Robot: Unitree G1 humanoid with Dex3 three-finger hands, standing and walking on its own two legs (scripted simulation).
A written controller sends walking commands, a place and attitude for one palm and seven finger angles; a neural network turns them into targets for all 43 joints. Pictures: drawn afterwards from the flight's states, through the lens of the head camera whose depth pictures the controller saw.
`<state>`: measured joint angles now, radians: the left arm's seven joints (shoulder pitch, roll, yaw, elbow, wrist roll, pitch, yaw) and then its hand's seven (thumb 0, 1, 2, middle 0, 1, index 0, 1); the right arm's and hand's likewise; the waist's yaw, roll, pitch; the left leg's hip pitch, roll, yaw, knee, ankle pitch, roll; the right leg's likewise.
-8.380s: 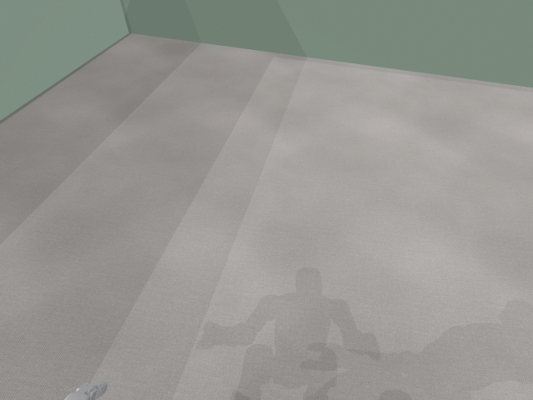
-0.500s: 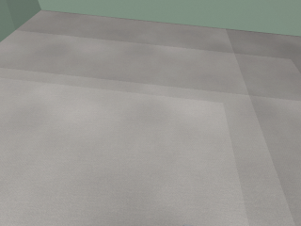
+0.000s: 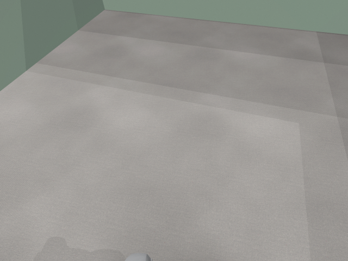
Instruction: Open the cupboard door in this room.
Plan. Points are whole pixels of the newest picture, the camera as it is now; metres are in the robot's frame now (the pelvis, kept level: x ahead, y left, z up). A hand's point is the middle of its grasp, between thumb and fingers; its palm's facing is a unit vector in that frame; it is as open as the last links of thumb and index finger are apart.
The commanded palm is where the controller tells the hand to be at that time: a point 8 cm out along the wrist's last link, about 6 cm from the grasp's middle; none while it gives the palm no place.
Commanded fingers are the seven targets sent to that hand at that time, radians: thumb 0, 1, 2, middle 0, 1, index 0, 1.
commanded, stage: turn or walk to find it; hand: left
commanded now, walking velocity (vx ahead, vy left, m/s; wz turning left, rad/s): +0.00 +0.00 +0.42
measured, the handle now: out of the picture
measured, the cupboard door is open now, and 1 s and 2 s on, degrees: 0 0 0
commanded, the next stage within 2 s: stand and wait in 1.44 s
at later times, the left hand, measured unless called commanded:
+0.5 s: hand out of the picture +0.02 +0.26 -0.16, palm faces +0.22 -0.94 -0.26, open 7.4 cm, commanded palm none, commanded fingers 0.00 0.90 0.90 -0.20 -0.30 -0.20 -0.30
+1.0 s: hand out of the picture -0.09 +0.20 -0.17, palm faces +0.45 -0.86 -0.25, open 7.3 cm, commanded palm none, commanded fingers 0.00 0.90 0.90 -0.20 -0.30 -0.20 -0.30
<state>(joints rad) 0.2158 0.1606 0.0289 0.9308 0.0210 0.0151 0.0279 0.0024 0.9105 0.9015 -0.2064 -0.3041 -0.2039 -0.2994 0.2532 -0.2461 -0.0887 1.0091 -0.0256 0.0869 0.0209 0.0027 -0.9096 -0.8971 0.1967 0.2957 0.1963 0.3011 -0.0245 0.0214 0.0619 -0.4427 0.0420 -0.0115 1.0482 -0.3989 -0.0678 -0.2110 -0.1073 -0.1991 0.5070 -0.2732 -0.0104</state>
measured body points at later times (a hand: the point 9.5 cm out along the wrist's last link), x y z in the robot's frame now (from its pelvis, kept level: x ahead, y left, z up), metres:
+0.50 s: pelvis -0.02 +0.04 +0.00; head +0.00 +0.05 +0.45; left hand +0.01 +0.31 -0.14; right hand +0.09 -0.18 -0.14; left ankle -0.03 +0.15 -0.74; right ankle -0.01 -0.11 -0.69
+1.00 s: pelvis -0.05 +0.00 +0.00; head -0.01 +0.01 +0.44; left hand -0.11 +0.24 -0.15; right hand +0.11 -0.21 -0.16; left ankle -0.13 +0.13 -0.70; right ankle +0.00 -0.09 -0.74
